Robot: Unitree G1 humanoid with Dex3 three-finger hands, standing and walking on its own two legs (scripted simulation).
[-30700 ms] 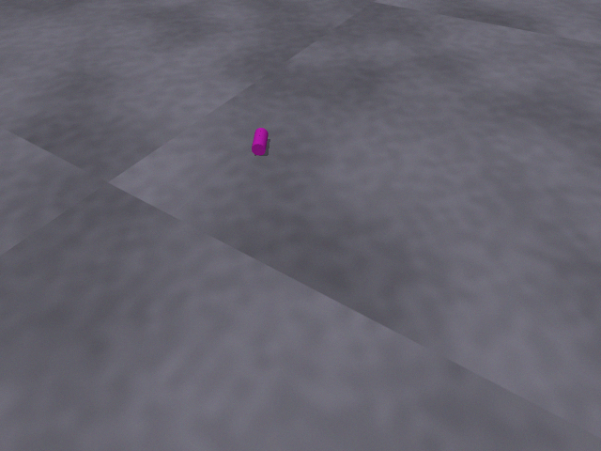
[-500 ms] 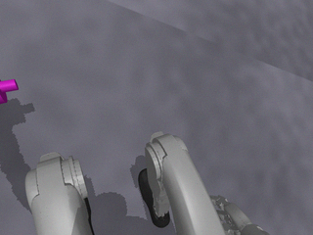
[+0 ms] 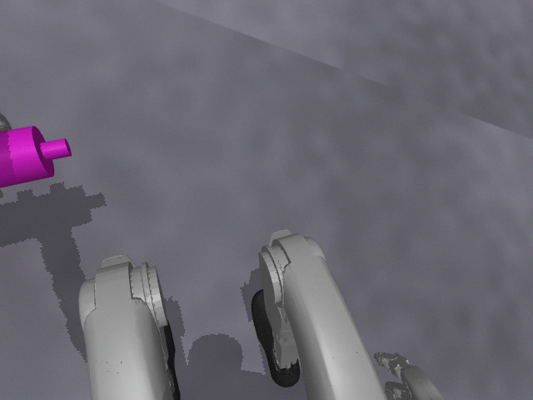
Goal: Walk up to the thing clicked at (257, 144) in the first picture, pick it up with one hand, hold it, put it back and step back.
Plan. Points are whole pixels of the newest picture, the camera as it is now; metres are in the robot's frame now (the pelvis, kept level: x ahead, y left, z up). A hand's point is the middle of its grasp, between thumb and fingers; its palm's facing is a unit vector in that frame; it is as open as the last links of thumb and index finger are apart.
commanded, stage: lift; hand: left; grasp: from above
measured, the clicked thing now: out of the picture +0.47 +0.35 -0.17
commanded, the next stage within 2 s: hold in 1.44 s
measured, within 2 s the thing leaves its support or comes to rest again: neither
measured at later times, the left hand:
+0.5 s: hand out of the picture +0.38 +0.34 +0.04, palm faces -0.43 -0.15 -0.89, open 10.1 cm
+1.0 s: hand out of the picture +0.32 +0.30 +0.23, palm faces -0.45 -0.16 -0.88, open 10.3 cm
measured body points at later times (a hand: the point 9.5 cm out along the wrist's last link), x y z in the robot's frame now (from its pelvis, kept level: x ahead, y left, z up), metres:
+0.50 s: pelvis +0.00 +0.00 +0.12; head +0.17 +0.06 +0.53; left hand +0.40 +0.35 +0.09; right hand +0.15 -0.24 +0.00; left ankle +0.09 +0.13 -0.32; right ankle +0.10 -0.12 -0.32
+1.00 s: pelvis +0.03 +0.00 +0.30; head +0.10 +0.02 +0.75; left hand +0.34 +0.31 +0.28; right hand +0.17 -0.24 +0.19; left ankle +0.09 +0.13 -0.32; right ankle +0.10 -0.12 -0.32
